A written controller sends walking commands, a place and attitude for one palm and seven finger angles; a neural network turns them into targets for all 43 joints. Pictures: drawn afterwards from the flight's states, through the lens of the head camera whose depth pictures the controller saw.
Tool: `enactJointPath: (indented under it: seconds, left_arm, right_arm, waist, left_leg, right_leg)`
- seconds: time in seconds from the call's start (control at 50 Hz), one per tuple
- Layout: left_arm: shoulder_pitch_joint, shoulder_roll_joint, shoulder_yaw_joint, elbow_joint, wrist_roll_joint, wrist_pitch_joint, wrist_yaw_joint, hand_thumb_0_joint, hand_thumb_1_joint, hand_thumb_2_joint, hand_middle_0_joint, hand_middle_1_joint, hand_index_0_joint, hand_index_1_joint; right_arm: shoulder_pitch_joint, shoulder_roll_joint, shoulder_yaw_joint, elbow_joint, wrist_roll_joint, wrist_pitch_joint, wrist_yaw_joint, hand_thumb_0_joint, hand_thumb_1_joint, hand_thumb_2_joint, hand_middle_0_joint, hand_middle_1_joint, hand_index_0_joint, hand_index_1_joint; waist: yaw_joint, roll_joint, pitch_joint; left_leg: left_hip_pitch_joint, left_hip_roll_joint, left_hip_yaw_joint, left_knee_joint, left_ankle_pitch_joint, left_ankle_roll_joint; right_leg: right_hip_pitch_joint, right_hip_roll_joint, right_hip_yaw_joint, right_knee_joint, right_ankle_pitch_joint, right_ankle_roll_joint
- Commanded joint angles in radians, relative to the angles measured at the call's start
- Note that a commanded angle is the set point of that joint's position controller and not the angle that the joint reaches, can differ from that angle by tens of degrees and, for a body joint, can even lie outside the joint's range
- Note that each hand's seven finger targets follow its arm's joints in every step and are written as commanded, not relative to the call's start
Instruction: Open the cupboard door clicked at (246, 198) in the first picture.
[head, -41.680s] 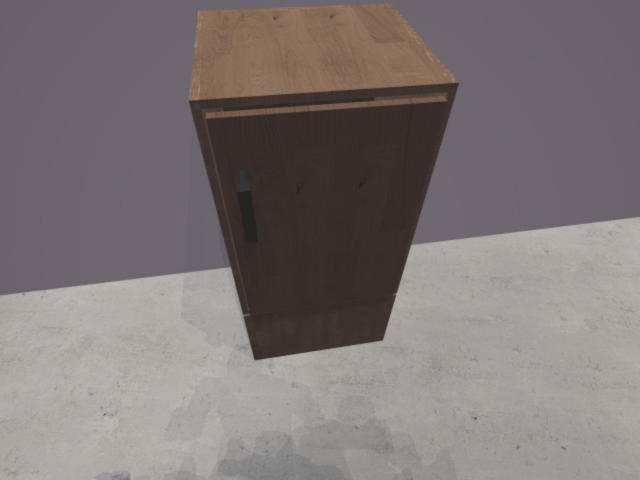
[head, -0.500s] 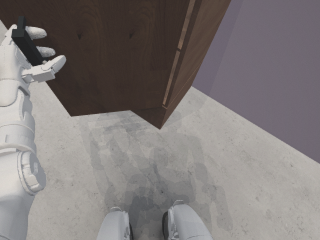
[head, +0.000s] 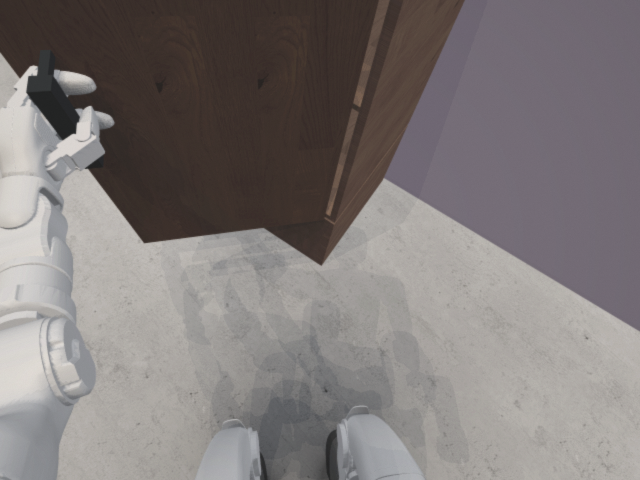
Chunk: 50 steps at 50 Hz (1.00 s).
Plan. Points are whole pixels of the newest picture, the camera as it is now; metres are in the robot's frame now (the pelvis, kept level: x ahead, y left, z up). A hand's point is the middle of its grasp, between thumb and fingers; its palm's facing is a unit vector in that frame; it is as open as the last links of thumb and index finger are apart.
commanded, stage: pull the door open along its arc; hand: left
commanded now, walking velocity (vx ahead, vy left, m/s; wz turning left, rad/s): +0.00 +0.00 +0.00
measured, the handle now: (71, 113) +0.55 +0.26 +0.06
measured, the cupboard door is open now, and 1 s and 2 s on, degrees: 45 87 88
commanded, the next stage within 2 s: open thumb and fingers to let go in 0.92 s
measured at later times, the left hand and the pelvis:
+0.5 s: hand (134, 225) +0.39 +0.17 +0.06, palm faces +0.45 -0.89 +0.03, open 5.5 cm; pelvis +0.01 +0.00 +0.01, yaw +1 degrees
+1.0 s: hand (237, 317) +0.29 +0.07 +0.06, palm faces +0.47 -0.88 +0.00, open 5.8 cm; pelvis +0.00 -0.04 +0.02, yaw +4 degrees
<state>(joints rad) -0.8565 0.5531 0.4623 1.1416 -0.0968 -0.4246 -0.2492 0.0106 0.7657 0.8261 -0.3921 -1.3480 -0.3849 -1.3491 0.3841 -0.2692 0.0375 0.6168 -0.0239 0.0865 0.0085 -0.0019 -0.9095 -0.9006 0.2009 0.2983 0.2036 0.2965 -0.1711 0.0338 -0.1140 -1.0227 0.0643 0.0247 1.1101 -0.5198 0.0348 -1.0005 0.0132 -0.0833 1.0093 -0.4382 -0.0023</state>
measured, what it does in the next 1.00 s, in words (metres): stands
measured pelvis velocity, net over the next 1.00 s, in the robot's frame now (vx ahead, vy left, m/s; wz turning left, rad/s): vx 0.00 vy -0.04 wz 0.07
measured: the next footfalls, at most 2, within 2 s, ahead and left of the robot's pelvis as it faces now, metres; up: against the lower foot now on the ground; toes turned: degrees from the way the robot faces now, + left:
none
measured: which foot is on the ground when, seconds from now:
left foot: down 0.00-1.00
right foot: down 0.00-1.00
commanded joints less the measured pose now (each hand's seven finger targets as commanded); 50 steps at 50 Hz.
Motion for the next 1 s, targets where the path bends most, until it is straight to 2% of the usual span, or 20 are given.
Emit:
enactJointPath:
  seconds: [0.0,0.04,0.1,0.16,0.22,0.24,0.26,0.28,0.3,0.34,0.4,0.48,0.5,0.62,0.68,0.7,0.74,0.86,0.94,0.98]
  left_arm:
    - [-0.238,0.236,0.023,-0.288,-0.038,-0.086,-0.018,0.000,0.900,0.900,-0.400,-1.350,-0.400,-1.350]
    - [-0.146,0.196,0.006,-0.310,-0.051,-0.076,-0.021,0.000,0.900,0.900,-0.400,-1.350,-0.400,-1.350]
    - [-0.016,0.130,-0.026,-0.437,-0.077,-0.074,-0.017,0.000,0.900,0.900,-0.400,-1.350,-0.400,-1.350]
    - [0.116,0.068,-0.054,-0.508,-0.097,-0.065,-0.001,0.000,0.900,0.900,-0.400,-1.350,-0.400,-1.350]
    - [0.216,0.025,-0.070,-0.582,-0.108,-0.067,0.020,0.000,0.900,0.900,-0.400,-1.350,-0.400,-1.350]
    - [0.225,-0.007,0.062,-0.628,-0.169,-0.059,0.170,0.000,0.900,0.900,-0.400,-1.350,-0.400,-1.350]
    - [0.281,-0.095,-0.010,-0.630,-0.146,-0.052,0.249,0.000,0.900,0.900,-0.400,-1.350,-0.400,-1.350]
    - [0.316,-0.139,-0.019,-0.662,-0.131,-0.051,0.314,0.000,0.900,0.900,-0.400,-1.350,-0.400,-1.350]
    - [0.352,-0.150,-0.022,-0.693,-0.108,-0.057,0.378,0.000,0.900,0.900,-0.400,-1.350,-0.400,-1.350]
    - [0.372,-0.198,-0.053,-0.731,-0.042,-0.056,0.498,0.000,0.900,0.900,-0.400,-1.350,-0.400,-1.350]
    - [0.358,-0.267,-0.142,-0.803,0.056,-0.056,0.616,0.000,0.900,0.900,-0.400,-1.350,-0.400,-1.350]
    - [0.375,-0.396,-0.246,-0.842,0.099,-0.050,0.714,0.000,0.900,0.900,-0.400,-1.350,-0.400,-1.350]
    - [0.389,-0.410,-0.270,-0.841,0.111,-0.050,0.724,0.000,0.900,0.900,-0.400,-1.350,-0.400,-1.350]
    - [0.496,-0.510,-0.404,-0.950,0.147,-0.072,0.738,0.000,0.900,0.900,-0.400,-1.350,-0.400,-1.350]
    - [0.556,-0.555,-0.462,-1.000,0.151,-0.071,0.748,0.000,0.900,0.900,-0.400,-1.350,-0.400,-1.350]
    - [0.583,-0.565,-0.477,-1.008,0.155,-0.066,0.754,0.000,0.900,0.900,-0.400,-1.350,-0.400,-1.350]
    - [0.619,-0.598,-0.509,-1.018,0.156,-0.059,0.768,0.000,0.900,0.900,-0.400,-1.350,-0.400,-1.350]
    - [0.770,-0.686,-0.631,-1.121,0.203,-0.033,0.812,0.000,0.900,0.900,-0.400,-1.350,-0.400,-1.350]
    - [0.847,-0.722,-0.692,-1.182,0.232,-0.006,0.825,0.000,0.900,0.900,-0.400,-1.350,-0.400,-1.350]
    - [0.790,-0.702,-0.676,-1.178,0.246,0.005,0.842,0.000,0.900,0.900,-0.400,-1.350,-0.400,-1.350]
  right_arm:
    - [0.173,-0.180,-0.070,-0.060,0.004,-0.007,-0.009,0.000,-0.900,-0.900,0.200,0.300,0.200,0.300]
    - [0.156,-0.172,-0.072,-0.074,0.013,-0.005,-0.004,0.000,-0.900,-0.900,0.200,0.300,0.200,0.300]
    - [0.136,-0.163,-0.083,-0.101,0.022,-0.010,0.002,0.000,-0.900,-0.900,0.200,0.300,0.200,0.300]
    - [0.104,-0.156,-0.089,-0.114,0.032,-0.016,0.008,0.000,-0.900,-0.900,0.200,0.300,0.200,0.300]
    - [0.074,-0.148,-0.091,-0.128,0.036,-0.028,0.008,0.000,-0.900,-0.900,0.200,0.300,0.200,0.300]
    - [0.038,-0.117,-0.091,-0.139,0.025,-0.039,0.007,0.000,-0.900,-0.900,0.200,0.300,0.200,0.300]
    - [0.029,-0.113,-0.089,-0.135,0.018,-0.052,0.015,0.000,-0.900,-0.900,0.200,0.300,0.200,0.300]
    - [0.025,-0.108,-0.091,-0.132,0.012,-0.062,0.022,0.000,-0.900,-0.900,0.200,0.300,0.200,0.300]
    - [0.018,-0.107,-0.091,-0.134,0.004,-0.068,0.027,0.000,-0.900,-0.900,0.200,0.300,0.200,0.300]
    - [0.000,-0.098,-0.091,-0.131,-0.013,-0.070,0.036,0.000,-0.900,-0.900,0.200,0.300,0.200,0.300]
    - [-0.020,-0.089,-0.096,-0.131,-0.032,-0.068,0.038,0.000,-0.900,-0.900,0.200,0.300,0.200,0.300]
    - [-0.070,-0.071,-0.097,-0.127,-0.038,-0.078,0.029,0.000,-0.900,-0.900,0.200,0.300,0.200,0.300]
    - [-0.073,-0.068,-0.097,-0.127,-0.043,-0.081,0.025,0.000,-0.900,-0.900,0.200,0.300,0.200,0.300]
    - [-0.130,-0.044,-0.098,-0.129,-0.048,-0.104,0.018,0.000,-0.900,-0.900,0.200,0.300,0.200,0.300]
    - [-0.159,-0.035,-0.094,-0.136,-0.048,-0.113,0.019,0.000,-0.900,-0.900,0.200,0.300,0.200,0.300]
    - [-0.160,-0.035,-0.092,-0.141,-0.050,-0.116,0.018,0.000,-0.900,-0.900,0.200,0.300,0.200,0.300]
    - [-0.183,-0.029,-0.092,-0.144,-0.050,-0.124,0.019,0.000,-0.900,-0.900,0.200,0.300,0.200,0.300]
    - [-0.212,-0.012,-0.089,-0.170,-0.056,-0.152,0.022,0.000,-0.900,-0.900,0.200,0.300,0.200,0.300]
    - [-0.231,0.000,-0.079,-0.186,-0.060,-0.173,0.016,0.000,-0.900,-0.900,0.200,0.300,0.200,0.300]
    - [-0.234,0.000,-0.075,-0.176,-0.065,-0.179,0.006,0.000,-0.900,-0.900,0.200,0.300,0.200,0.300]
  waist:
    - [0.042,0.134,-0.553]
    - [0.055,0.111,-0.522]
    - [0.077,0.101,-0.539]
    - [0.090,0.062,-0.473]
    - [0.106,0.065,-0.432]
    - [0.182,0.061,-0.409]
    - [0.154,0.062,-0.390]
    - [0.157,0.041,-0.383]
    - [0.168,0.016,-0.382]
    - [0.170,0.020,-0.387]
    - [0.158,-0.003,-0.405]
    - [0.148,-0.036,-0.388]
    - [0.145,-0.066,-0.378]
    - [0.157,-0.047,-0.382]
    - [0.157,-0.043,-0.339]
    - [0.155,-0.068,-0.324]
    - [0.156,-0.069,-0.303]
    - [0.162,-0.084,-0.300]
    - [0.159,-0.100,-0.278]
    - [0.149,-0.115,-0.262]
  left_leg:
    - [0.438,-0.026,-0.076,-0.119,0.621,-0.018]
    - [0.420,-0.029,-0.062,-0.135,0.611,-0.017]
    - [0.444,-0.031,-0.054,-0.160,0.645,-0.015]
    - [0.426,-0.032,-0.040,-0.185,0.608,-0.015]
    - [0.416,-0.034,-0.034,-0.202,0.594,-0.018]
    - [0.371,-0.041,-0.030,-0.217,0.576,-0.033]
    - [0.371,-0.042,-0.026,-0.219,0.552,-0.038]
    - [0.363,-0.040,-0.027,-0.220,0.551,-0.045]
    - [0.351,-0.040,-0.028,-0.217,0.546,-0.044]
    - [0.349,-0.041,-0.022,-0.217,0.539,-0.049]
    - [0.361,-0.044,-0.022,-0.206,0.516,-0.044]
    - [0.365,-0.048,-0.019,-0.217,0.443,-0.043]
    - [0.359,-0.050,-0.023,-0.216,0.429,-0.039]
    - [0.396,-0.055,-0.015,-0.221,0.423,-0.035]
    - [0.393,-0.058,-0.017,-0.229,0.395,-0.035]
    - [0.382,-0.059,-0.020,-0.230,0.384,-0.033]
    - [0.375,-0.063,-0.017,-0.230,0.351,-0.031]
    - [0.383,-0.066,-0.021,-0.228,0.332,-0.030]
    - [0.366,-0.072,-0.023,-0.218,0.299,-0.027]
    - [0.347,-0.075,-0.028,-0.202,0.274,-0.026]
  right_leg:
    - [0.294,0.045,0.032,-0.074,0.441,-0.017]
    - [0.322,0.045,0.032,-0.088,0.455,-0.014]
    - [0.379,0.043,0.033,-0.100,0.490,-0.017]
    - [0.388,0.040,0.030,-0.118,0.473,-0.012]
    - [0.395,0.035,0.028,-0.117,0.466,-0.014]
    - [0.408,0.032,0.014,-0.119,0.446,-0.013]
    - [0.395,0.032,0.012,-0.116,0.428,-0.009]
    - [0.392,0.028,0.006,-0.108,0.419,-0.011]
    - [0.401,0.029,0.008,-0.103,0.420,-0.015]
    - [0.406,0.019,0.014,-0.088,0.421,-0.017]
    - [0.419,0.013,0.024,-0.086,0.424,-0.023]
    - [0.433,0.005,0.024,-0.106,0.393,-0.021]
    - [0.440,0.007,0.026,-0.113,0.392,-0.021]
    - [0.475,-0.005,0.033,-0.126,0.413,-0.024]
    - [0.476,-0.010,0.032,-0.136,0.392,-0.026]
    - [0.482,-0.009,0.031,-0.141,0.384,-0.026]
    - [0.474,-0.015,0.036,-0.151,0.359,-0.025]
    - [0.480,-0.021,0.036,-0.154,0.336,-0.027]
    - [0.476,-0.029,0.049,-0.167,0.309,-0.025]
    - [0.454,-0.037,0.064,-0.174,0.288,-0.020]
